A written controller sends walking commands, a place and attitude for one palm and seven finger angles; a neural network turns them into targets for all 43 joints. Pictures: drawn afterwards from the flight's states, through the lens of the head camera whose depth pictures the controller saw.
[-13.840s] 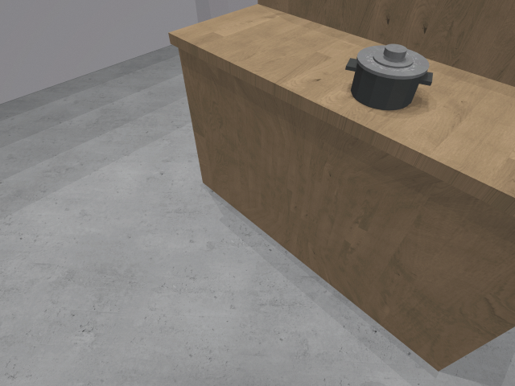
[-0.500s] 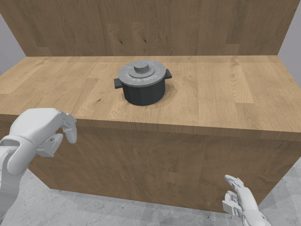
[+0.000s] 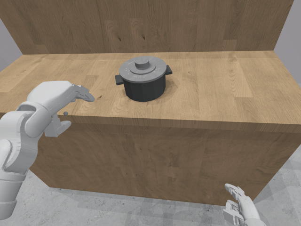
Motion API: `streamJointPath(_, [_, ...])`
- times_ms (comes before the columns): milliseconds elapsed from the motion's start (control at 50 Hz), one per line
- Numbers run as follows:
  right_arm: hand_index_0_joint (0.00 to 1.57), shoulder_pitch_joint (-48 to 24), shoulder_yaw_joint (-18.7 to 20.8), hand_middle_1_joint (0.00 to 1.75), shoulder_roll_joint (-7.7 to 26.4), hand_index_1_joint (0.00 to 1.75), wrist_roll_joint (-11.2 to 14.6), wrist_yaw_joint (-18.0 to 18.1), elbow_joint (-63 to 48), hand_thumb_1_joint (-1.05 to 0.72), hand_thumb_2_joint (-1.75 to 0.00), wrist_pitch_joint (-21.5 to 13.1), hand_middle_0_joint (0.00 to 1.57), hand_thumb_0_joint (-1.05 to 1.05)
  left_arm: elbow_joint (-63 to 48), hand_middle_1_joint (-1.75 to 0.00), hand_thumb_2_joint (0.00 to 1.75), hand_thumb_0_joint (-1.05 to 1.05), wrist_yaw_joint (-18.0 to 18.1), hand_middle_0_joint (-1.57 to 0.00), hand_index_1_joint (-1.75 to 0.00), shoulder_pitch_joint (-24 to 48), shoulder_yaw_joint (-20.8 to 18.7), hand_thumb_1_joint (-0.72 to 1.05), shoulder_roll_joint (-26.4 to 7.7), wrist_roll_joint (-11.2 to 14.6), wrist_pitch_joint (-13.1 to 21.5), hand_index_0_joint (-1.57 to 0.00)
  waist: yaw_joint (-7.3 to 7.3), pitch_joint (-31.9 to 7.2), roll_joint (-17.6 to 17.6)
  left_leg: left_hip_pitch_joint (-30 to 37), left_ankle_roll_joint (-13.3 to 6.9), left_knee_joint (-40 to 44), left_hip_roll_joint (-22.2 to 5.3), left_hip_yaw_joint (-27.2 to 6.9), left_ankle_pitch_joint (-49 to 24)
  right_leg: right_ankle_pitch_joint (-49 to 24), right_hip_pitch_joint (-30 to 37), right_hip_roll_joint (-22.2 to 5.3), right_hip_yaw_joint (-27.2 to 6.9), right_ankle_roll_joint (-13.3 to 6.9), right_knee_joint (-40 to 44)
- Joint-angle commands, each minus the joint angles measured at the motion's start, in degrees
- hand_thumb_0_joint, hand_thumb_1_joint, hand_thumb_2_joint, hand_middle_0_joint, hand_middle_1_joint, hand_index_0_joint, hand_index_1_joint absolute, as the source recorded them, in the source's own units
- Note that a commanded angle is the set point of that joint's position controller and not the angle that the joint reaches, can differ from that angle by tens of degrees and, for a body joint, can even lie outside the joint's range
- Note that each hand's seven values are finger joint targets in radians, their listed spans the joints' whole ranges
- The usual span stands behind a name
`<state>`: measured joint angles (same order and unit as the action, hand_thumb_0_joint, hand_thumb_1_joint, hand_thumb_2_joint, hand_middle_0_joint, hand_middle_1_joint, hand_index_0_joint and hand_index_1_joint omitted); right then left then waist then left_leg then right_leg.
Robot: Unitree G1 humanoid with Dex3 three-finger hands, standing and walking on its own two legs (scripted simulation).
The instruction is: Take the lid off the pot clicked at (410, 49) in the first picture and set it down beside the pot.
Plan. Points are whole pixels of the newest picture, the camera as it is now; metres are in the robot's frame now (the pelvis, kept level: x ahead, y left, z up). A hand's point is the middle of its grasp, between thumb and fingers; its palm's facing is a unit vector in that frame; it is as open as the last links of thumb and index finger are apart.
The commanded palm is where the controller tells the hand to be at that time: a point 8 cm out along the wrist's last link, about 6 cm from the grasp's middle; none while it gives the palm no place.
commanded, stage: reach forward and open the fingers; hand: left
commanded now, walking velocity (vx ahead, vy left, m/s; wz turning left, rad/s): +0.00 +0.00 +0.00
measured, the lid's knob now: (142, 62) +0.60 +0.12 +0.15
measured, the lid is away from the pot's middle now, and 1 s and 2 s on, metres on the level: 0.00 0.00 0.00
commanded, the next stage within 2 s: move the open hand above the knob in 0.06 s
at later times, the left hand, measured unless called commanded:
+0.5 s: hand (79, 82) +0.37 +0.23 +0.23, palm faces -0.06 -0.03 -1.00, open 10.3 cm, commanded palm +0.34 +0.21 +0.28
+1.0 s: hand (115, 79) +0.43 +0.16 +0.19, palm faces -0.25 -0.02 -0.97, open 10.3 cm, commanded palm +0.43 +0.18 +0.28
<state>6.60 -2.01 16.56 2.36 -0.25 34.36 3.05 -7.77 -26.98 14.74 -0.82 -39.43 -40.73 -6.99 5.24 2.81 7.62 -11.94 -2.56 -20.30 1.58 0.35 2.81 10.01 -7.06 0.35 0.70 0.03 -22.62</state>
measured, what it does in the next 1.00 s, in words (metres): stands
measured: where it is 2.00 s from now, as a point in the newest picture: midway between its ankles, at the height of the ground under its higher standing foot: outside the picture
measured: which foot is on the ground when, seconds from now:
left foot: down 0.00-1.00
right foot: down 0.00-1.00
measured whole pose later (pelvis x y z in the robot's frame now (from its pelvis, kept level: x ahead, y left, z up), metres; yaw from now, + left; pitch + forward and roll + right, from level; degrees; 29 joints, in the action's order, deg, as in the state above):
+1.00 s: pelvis +0.05 -0.01 +0.00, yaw +0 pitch -1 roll +0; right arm 6.4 -2.0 17.9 2.5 -2.0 36.0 5.5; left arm 13.6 -32.5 42.1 15.4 -32.1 -46.3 -16.8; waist 1.6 1.3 6.8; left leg -13.1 -2.3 -21.0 2.1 0.1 6.6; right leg 13.7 -7.9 0.3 0.1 -0.5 -23.0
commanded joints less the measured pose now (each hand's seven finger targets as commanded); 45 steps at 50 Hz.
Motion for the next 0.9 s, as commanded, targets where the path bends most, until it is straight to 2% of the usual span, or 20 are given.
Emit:
streamJointPath(0, [0.20,-12.86,1.61,0.30,6.57,0.30,-0.24,0.97,-9.32,-0.90,-0.90,-3.43,0.20,0.00,-8.14,-0.08,1.60,0.00,2.93,-0.84,-0.08,27.82,-12.15,-0.40,-21.67,-3.30,0.99,-0.84,-0.08,-11.78,-3.21,7.66,0.01,5.82,0.62,-2.48,14.37,10.70,-4.74,3.66,1.13,-1.22,5.32])
streamJointPath(40, [0.20,-12.26,1.78,0.30,7.26,0.30,-0.09,1.04,-8.21,-0.90,-0.90,-3.11,0.20,0.00,-1.33,-0.08,1.60,0.00,3.91,-0.84,-0.08,31.00,-16.08,-0.39,-26.00,-4.80,-0.23,-0.84,0.12,-10.54,-2.59,5.78,0.11,5.77,0.37,-2.75,14.74,11.76,-5.54,4.34,0.81,-1.77,5.52])
streamJointPath(80, [0.20,-11.89,1.62,0.30,6.23,0.30,-0.10,0.85,-8.07,-0.90,-0.90,-2.86,0.20,0.00,0.18,-0.08,1.59,0.00,3.49,-0.84,-0.08,35.41,-12.36,-0.39,-21.66,-3.72,0.06,-0.84,0.40,-12.70,-1.74,7.39,0.07,5.76,0.76,-2.51,13.09,10.57,-4.46,3.81,0.76,-1.99,4.72])
streamJointPath(140, [0.20,-12.36,2.06,0.30,5.32,0.30,0.62,-0.70,-10.29,-0.90,-0.90,-3.56,0.20,0.00,-1.72,-0.08,1.59,0.00,1.24,-0.84,-0.08,23.50,-5.76,-0.39,-10.35,-0.29,-1.39,-0.84,0.43,-16.39,-1.01,9.82,0.08,4.65,1.06,-3.21,9.02,5.21,-3.52,4.21,0.62,-1.92,4.10])
streamJointPath(180, [0.20,-11.54,1.87,0.30,5.63,0.30,0.73,-1.10,-10.08,-0.90,-0.90,-2.86,0.20,0.00,0.43,-0.08,1.59,0.00,-1.30,-0.84,-0.08,21.04,1.03,-0.39,-3.87,-0.14,-2.59,-0.84,-0.44,-13.04,-6.30,8.74,-0.19,4.78,1.31,-2.15,9.64,4.88,-4.60,3.61,1.43,-1.28,4.94])
streamJointPath(220, [0.20,-11.99,1.79,0.30,6.27,0.30,0.99,-1.19,-10.26,-0.90,-0.90,-2.64,0.20,0.00,-0.59,-0.08,1.59,0.00,-1.72,-0.84,-0.08,23.22,2.97,-0.39,-3.31,-1.08,-3.14,-0.84,-1.49,-9.95,-7.69,7.04,-0.23,5.32,0.97,-1.91,12.99,6.96,-6.38,3.50,1.92,-0.85,5.18])
streamJointPath(240, [0.20,-12.44,1.69,0.30,6.04,0.30,1.32,-1.15,-10.63,-0.90,-0.90,-2.97,0.20,0.00,-0.73,-0.08,1.59,0.00,-1.45,-0.84,-0.08,23.78,1.33,-0.39,-4.98,-2.12,-3.82,-0.84,-1.83,-9.87,-8.04,7.26,-0.28,5.05,0.76,-1.93,13.12,6.85,-6.72,4.14,1.64,-1.07,5.40])
streamJointPath(300, [0.20,-13.28,1.54,0.30,6.51,0.30,0.38,0.13,-9.71,-0.90,-0.90,-3.28,0.20,0.00,-8.24,-0.08,1.59,0.00,0.22,-0.84,-0.08,44.42,-3.79,-0.39,-16.23,-3.98,-2.35,-0.84,-1.52,-15.72,-1.99,10.08,-0.31,5.51,1.03,-3.07,12.90,8.36,-4.58,3.63,1.09,-1.59,4.34])
streamJointPath(360, [0.20,-11.97,1.47,0.30,6.80,0.30,-0.49,0.66,-7.87,-0.90,-0.90,-4.69,0.20,0.00,-6.27,-0.08,1.59,0.00,1.94,-0.84,-0.08,54.36,-9.93,-0.39,-24.20,-5.98,-2.59,-0.84,-0.48,-24.15,1.83,14.43,-0.07,4.31,1.47,-3.99,5.83,5.15,-2.34,3.92,0.14,-2.79,4.20])
streamJointPath(420, [0.20,-10.21,1.66,0.30,6.46,0.30,0.09,-0.43,-5.89,-0.90,-0.90,-2.72,0.20,0.00,10.18,-0.08,1.59,0.00,1.39,-0.84,-0.08,44.09,-3.43,-0.39,-13.04,-4.64,-5.04,-0.84,-0.88,-14.24,-3.82,8.76,0.19,4.52,0.95,-2.90,6.06,4.62,-4.74,3.81,1.09,-2.44,4.78])
streamJointPath(440, [0.20,-10.04,1.97,0.30,6.30,0.30,0.70,-1.34,-6.59,-0.90,-0.90,-2.57,0.20,0.00,13.07,-0.08,1.59,0.00,0.57,-0.84,-0.08,37.54,-0.13,-0.39,-6.99,-3.93,-5.92,-0.84,-1.27,-12.89,-4.65,8.48,0.25,4.21,0.99,-2.74,5.49,3.53,-5.60,4.38,1.33,-2.60,5.00])
streamJointPath(480, [0.20,-10.14,2.32,0.30,6.41,0.30,0.90,-2.38,-7.95,-0.90,-0.90,-1.65,0.20,0.00,10.29,-0.08,1.59,0.00,-1.63,-0.84,-0.08,32.51,6.34,-0.39,-0.03,-3.33,-6.87,-0.84,-0.95,-14.42,-7.06,8.63,-0.03,3.60,1.63,-1.33,3.02,0.68,-3.54,3.48,1.43,-2.26,4.66])
streamJointPath(520, [0.20,-11.86,2.35,0.30,6.37,0.30,1.10,-3.13,-9.96,-0.90,-0.90,-1.18,0.20,0.00,3.55,-0.08,1.59,0.00,-2.46,-0.84,-0.08,31.20,9.33,-0.39,2.50,-3.26,-7.49,-0.84,-1.47,-17.03,-6.52,9.49,-0.42,2.40,2.00,-0.36,1.84,-0.43,-2.78,3.16,1.43,-1.86,4.23])
streamJointPath(540, [0.20,-12.86,1.97,0.30,5.90,0.30,1.44,-3.31,-10.97,-0.90,-0.90,-1.33,0.20,0.00,1.44,-0.08,1.59,0.00,-2.50,-0.84,-0.08,31.68,8.81,-0.39,2.12,-3.63,-7.88,-0.84,-1.96,-18.07,-6.82,10.39,-0.61,1.36,2.04,-0.26,0.47,-1.07,-3.00,3.64,1.44,-1.95,4.20])
streamJointPath(640, [0.20,-11.73,1.35,0.30,7.59,0.30,0.12,-0.57,-7.79,-0.90,-0.90,-1.52,0.20,0.00,2.13,-0.08,1.59,0.00,0.59,-0.84,-0.08,59.26,-6.88,-0.39,-22.52,-7.47,-6.95,-0.84,-2.17,-20.05,-4.21,10.65,-0.68,1.76,1.85,-1.45,1.65,2.50,-2.48,3.87,0.32,-2.03,4.76])
streamJointPath(660, [0.20,-10.93,1.10,0.30,7.02,0.30,-0.03,-0.19,-7.25,-0.90,-0.90,-2.42,0.20,0.00,3.10,-0.08,1.59,0.00,0.90,-0.84,-0.08,66.31,-5.75,-0.39,-22.18,-8.36,-6.50,-0.84,-2.33,-23.46,-2.99,12.76,-0.71,2.11,2.34,-1.62,-0.90,0.71,-1.33,3.87,0.02,-2.33,4.70])
streamJointPath(740, [0.20,-9.24,1.87,0.30,6.12,0.30,0.60,-1.64,-7.02,-0.90,-0.90,-2.64,0.20,0.00,12.40,-0.08,1.59,0.00,0.45,-0.84,-0.08,51.12,3.10,-0.39,-5.94,-4.53,-7.45,-0.84,-2.06,-22.86,-1.83,13.47,-0.52,0.73,2.43,-1.64,-5.43,-4.63,-2.16,4.09,0.72,-2.76,3.20])
streamJointPath(780, [0.20,-8.60,2.30,0.30,6.40,0.30,0.58,-2.51,-6.94,-0.90,-0.90,-1.44,0.20,0.00,17.97,-0.08,1.59,0.00,-1.94,-0.84,-0.08,42.83,8.51,-0.39,0.90,-4.79,-9.95,-0.84,-2.12,-20.10,-7.84,10.62,-0.72,0.23,2.82,-0.02,-6.69,-7.93,-1.71,3.29,0.86,-2.24,3.25])
streamJointPath(840, [0.20,-9.26,2.35,0.30,7.12,0.30,1.33,-3.30,-8.51,-0.90,-0.90,0.17,0.20,0.00,18.09,-0.08,1.59,0.00,-3.36,-0.84,-0.08,39.43,11.17,-0.39,3.52,-5.94,-11.04,-0.84,-3.44,-15.37,-11.36,7.95,-0.82,-0.18,2.76,1.35,-3.02,-6.23,-3.84,3.24,1.41,-1.62,4.07])
streamJointPath(880, [0.20,-9.88,2.06,0.30,7.29,0.30,1.09,-2.67,-8.34,-0.90,-0.90,0.58,0.20,0.00,13.17,-0.08,1.59,0.00,-3.22,-0.84,-0.08,52.09,9.35,-0.39,-2.21,-7.41,-10.75,-0.84,-4.09,-16.78,-11.12,8.94,-1.32,0.05,2.98,1.39,-2.32,-5.26,-3.27,2.95,1.05,-1.43,4.12])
